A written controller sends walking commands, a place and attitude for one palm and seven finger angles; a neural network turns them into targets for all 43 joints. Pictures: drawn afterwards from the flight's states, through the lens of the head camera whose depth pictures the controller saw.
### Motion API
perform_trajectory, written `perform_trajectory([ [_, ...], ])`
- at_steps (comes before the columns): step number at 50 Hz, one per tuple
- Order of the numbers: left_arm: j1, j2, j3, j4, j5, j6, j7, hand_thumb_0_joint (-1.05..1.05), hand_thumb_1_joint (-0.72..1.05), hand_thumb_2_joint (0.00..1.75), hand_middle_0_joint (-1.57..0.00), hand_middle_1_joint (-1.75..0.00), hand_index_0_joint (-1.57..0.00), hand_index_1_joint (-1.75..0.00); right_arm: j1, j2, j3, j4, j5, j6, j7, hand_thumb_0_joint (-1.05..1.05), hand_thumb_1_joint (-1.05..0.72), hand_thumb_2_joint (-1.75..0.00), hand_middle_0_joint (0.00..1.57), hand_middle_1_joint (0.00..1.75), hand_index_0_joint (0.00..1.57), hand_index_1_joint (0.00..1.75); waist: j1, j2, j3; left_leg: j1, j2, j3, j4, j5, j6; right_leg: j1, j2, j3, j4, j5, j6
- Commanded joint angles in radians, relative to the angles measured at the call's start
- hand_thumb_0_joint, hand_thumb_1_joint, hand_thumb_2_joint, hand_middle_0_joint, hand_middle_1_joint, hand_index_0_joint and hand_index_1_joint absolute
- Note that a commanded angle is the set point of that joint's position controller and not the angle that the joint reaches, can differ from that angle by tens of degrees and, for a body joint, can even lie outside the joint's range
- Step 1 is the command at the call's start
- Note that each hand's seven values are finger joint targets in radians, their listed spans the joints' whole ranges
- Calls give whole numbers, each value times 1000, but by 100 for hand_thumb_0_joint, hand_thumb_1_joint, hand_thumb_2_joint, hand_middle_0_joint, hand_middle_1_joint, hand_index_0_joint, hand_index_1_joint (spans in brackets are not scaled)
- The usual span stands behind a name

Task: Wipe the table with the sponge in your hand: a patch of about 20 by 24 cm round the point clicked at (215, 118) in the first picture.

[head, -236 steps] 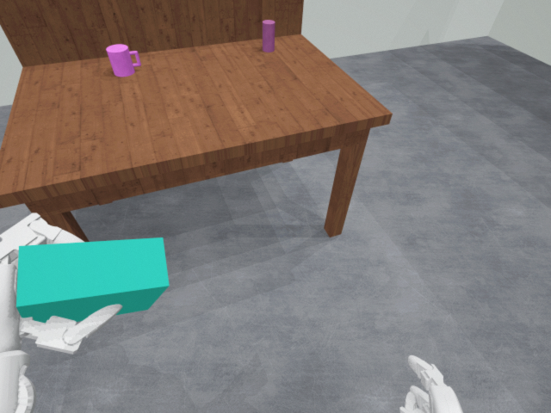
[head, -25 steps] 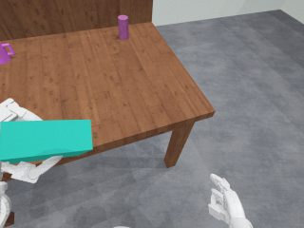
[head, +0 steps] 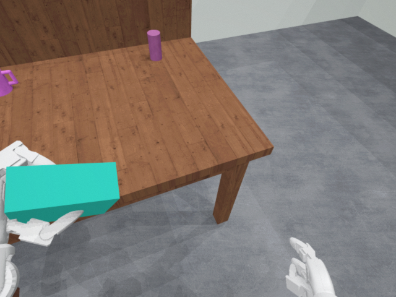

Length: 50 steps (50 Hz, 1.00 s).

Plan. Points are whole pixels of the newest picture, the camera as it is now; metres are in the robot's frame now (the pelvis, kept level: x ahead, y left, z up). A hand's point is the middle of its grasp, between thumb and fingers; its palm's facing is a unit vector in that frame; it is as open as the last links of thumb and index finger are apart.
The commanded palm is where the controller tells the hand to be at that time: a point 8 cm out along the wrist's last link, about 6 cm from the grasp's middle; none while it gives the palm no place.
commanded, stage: shuffle to correct the standing spot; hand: left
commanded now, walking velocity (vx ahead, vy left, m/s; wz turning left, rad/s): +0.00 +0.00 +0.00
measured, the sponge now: (81, 193) +0.24 +0.21 +0.14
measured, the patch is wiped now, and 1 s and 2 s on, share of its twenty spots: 0.00 0.00 0.00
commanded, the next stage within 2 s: come to a stop and stand still in 1.06 s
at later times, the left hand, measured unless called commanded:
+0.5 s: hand (45, 178) +0.25 +0.26 +0.15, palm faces +0.42 -0.82 -0.38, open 9.5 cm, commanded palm +0.19 +0.29 +0.17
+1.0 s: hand (39, 153) +0.28 +0.28 +0.17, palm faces +0.39 -0.79 -0.46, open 9.5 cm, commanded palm +0.22 +0.32 +0.17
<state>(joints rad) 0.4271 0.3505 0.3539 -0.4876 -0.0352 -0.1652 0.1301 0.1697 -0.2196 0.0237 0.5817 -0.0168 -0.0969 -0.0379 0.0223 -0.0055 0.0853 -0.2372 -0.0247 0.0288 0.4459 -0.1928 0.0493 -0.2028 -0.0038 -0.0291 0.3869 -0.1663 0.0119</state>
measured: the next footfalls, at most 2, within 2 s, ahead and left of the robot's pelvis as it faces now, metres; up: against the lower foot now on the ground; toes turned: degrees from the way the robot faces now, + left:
right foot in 0.92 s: +0.17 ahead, -0.04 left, +0.00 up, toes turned -2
left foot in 1.20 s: +0.17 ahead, +0.26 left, +0.00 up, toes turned +1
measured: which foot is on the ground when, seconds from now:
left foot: down 0.00-0.92, up 0.94-1.00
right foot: down 0.00-0.70, up 0.72-0.90, down 0.92-1.00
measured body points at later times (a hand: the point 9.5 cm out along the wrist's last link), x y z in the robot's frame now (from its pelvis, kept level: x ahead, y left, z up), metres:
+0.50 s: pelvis +0.03 +0.01 -0.01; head +0.05 +0.01 +0.44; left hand +0.22 +0.30 +0.18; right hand +0.21 -0.22 -0.09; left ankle +0.03 +0.08 -0.74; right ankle +0.03 -0.13 -0.74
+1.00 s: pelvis +0.08 +0.04 -0.02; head +0.11 +0.03 +0.43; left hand +0.26 +0.32 +0.19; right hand +0.27 -0.19 -0.12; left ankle +0.04 +0.12 -0.68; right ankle +0.13 -0.04 -0.74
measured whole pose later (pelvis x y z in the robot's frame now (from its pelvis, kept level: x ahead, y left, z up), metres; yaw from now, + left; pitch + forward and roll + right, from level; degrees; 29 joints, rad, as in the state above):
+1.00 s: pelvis +0.08 +0.04 -0.02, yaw +4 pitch -2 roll -1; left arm 0.48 0.40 0.39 -0.55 -0.07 -0.20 0.11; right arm 0.17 -0.23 0.00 0.59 0.00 -0.04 0.00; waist -0.01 0.05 0.09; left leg -0.45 -0.05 0.00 1.15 -0.43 0.02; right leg -0.32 -0.01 -0.19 0.62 -0.27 -0.08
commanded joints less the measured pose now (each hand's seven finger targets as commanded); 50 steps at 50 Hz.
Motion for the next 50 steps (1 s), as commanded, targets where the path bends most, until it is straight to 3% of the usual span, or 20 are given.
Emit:
perform_trajectory([
  [1, -46, 148, 91, -221, -7, -68, 23, 0, 10, 130, -120, -160, -120, -160, -112, -118, -43, -168, 2, -58, -13, 0, -90, -90, 20, 30, 20, 30, 1, 60, -190, 21, 78, -86, -104, 37, -52, 91, -41, 37, -43, 76, -25],
  [5, -36, 143, 87, -201, -9, -65, 24, 0, 10, 130, -120, -160, -120, -160, -104, -119, -45, -160, 0, -57, -15, 0, -90, -90, 20, 30, 20, 30, -2, 77, -189, 19, 75, -84, -98, 13, -48, 87, -46, 41, -45, 49, -29],
  [8, -44, 154, 90, -176, -11, -64, 27, 0, 10, 130, -120, -160, -120, -160, -101, -122, -51, -159, -4, -54, -15, 0, -90, -90, 20, 30, 20, 30, -8, 2, -163, -10, 62, -80, -59, -137, -27, 40, -72, 79, -78, -133, -45],
  [14, -90, 177, 96, -181, -15, -58, 30, 0, 10, 130, -120, -160, -120, -160, -100, -129, -55, -148, 2, -43, -18, 0, -90, -90, 20, 30, 20, 30, -23, 0, -105, -32, 50, -87, 37, -231, -7, -77, -127, 150, -80, -335, -88],
  [20, -77, 167, 99, -224, -15, -77, 29, 0, 10, 130, -120, -160, -120, -160, -103, -127, -52, -157, 11, -46, -15, 0, -90, -90, 20, 30, 20, 30, -20, 158, -133, -29, 113, -215, -89, -110, 16, -12, -34, -6, 201, -54, -43],
  [22, -55, 177, 110, -227, -13, -82, 27, 0, 10, 130, -120, -160, -120, -160, -101, -124, -53, -164, 10, -48, -13, 0, -90, -90, 20, 30, 20, 30, -12, 140, -156, -6, 126, -217, -57, 60, 25, -6, -28, -30, 220, 0, -32],
  [25, -8, 172, 113, -210, -18, -82, 27, 0, 10, 130, -120, -160, -120, -160, -95, -124, -60, -162, 15, -41, -2, 0, -90, -90, 20, 30, 20, 30, -12, 19, -211, -56, 92, -132, 88, 220, 3, 125, -79, 24, 170, 145, -66],
  [28, -4, 179, 116, -222, -26, -88, 29, 0, 10, 130, -120, -160, -120, -160, -81, -126, -73, -152, 23, -30, 8, 0, -90, -90, 20, 30, 20, 30, -19, -92, -213, -151, 29, -33, 283, 74, -17, 184, -226, 220, 101, 198, -147],
  [30, -12, 185, 125, -232, -30, -89, 36, 0, 10, 130, -120, -160, -120, -160, -81, -121, -68, -143, 26, -17, 13, 0, -90, -90, 20, 30, 20, 30, -23, -64, -186, -152, 35, -21, 289, -7, -22, 152, -277, 249, 114, 200, -168],
  [32, -36, 194, 140, -239, -31, -87, 35, 0, 10, 130, -120, -160, -120, -160, -84, -122, -65, -138, 25, -6, 12, 0, -90, -90, 20, 30, 20, 30, -39, -3, -151, -23, 60, -72, 146, 41, -15, 4, -193, 136, 220, 109, -114],
  [34, -47, 208, 152, -276, -30, -84, 27, 0, 10, 130, -120, -160, -120, -160, -92, -137, -67, -155, 27, -4, 2, 0, -90, -90, 20, 30, 20, 30, -49, 246, -144, 225, 180, -318, -61, 396, 6, -272, 1, -63, 520, -125, -8],
  [35, -64, 216, 146, -300, -19, -87, 24, 0, 10, 130, -120, -160, -120, -160, -88, -119, -67, -157, 11, -9, 7, 0, -90, -90, 20, 30, 20, 30, -47, 305, -153, 353, 227, -402, -109, 571, 7, -424, 15, -44, 644, -362, -5],
  [38, -43, 179, 110, -267, -8, -57, 21, 0, 10, 130, -120, -160, -120, -160, -70, -115, -73, -161, 10, -20, 20, 0, -90, -90, 20, 30, 20, 30, -35, 117, -138, 347, 208, -273, -74, 566, 41, -425, -30, -60, 605, -293, -18],
  [43, 54, 187, 133, -231, -30, -59, 22, 0, 10, 130, -120, -160, -120, -160, -105, -127, -60, -175, 9, -22, 8, 0, -90, -90, 20, 30, 20, 30, 2, 149, -175, -38, 122, -97, 39, 443, -17, 145, -8, -150, 122, -61, -47],
  [44, 78, 210, 157, -215, -30, -67, 23, 0, 10, 130, -120, -160, -120, -160, -122, -132, -60, -177, 10, -15, 8, 0, -90, -90, 20, 30, 20, 30, 19, 94, -211, -196, 105, -95, 211, 359, -39, 338, -64, -82, 49, 45, -87],
  [45, 78, 225, 166, -211, -36, -76, 23, 0, 10, 130, -120, -160, -120, -160, -90, -118, -74, -179, 21, -9, 11, 0, -90, -90, 20, 30, 20, 30, 13, -138, -287, -360, 28, -36, 582, 141, -46, 458, -298, 237, 10, 59, -204],
  [46, 52, 233, 190, -221, -54, -92, 19, 0, 10, 130, -120, -160, -120, -160, -91, -157, -90, -184, 20, -13, 13, 0, -90, -90, 20, 30, 20, 30, -14, -196, -239, -449, 1, -80, 841, -265, -37, 283, -503, 574, -93, 0, -299],
  [47, 50, 222, 197, -229, -54, -93, 12, 0, 10, 130, -120, -160, -120, -160, -54, -150, -94, -164, 16, -4, 21, 0, -90, -90, 20, 30, 20, 30, -26, -102, -194, -426, 63, -173, 899, -279, -47, 117, -501, 559, -138, -193, -286],
  [48, 43, 227, 198, -237, -54, -93, 3, 0, 10, 130, -120, -160, -120, -160, -49, -140, -89, -158, 22, 10, 33, 0, -90, -90, 20, 30, 20, 30, -32, -118, -146, -448, 104, -201, 904, -274, -50, 43, -477, 503, -140, -261, -267],
  [50, 0, 202, 171, -231, -39, -94, 0, 0, 10, 130, -120, -160, -120, -160, -88, -115, -70, -133, 26, 24, 30, 0, -90, -90, 20, 30, 20, 30, -44, -27, -138, -356, 143, -156, 768, -222, -46, -45, -401, 321, -117, -88, -224],
])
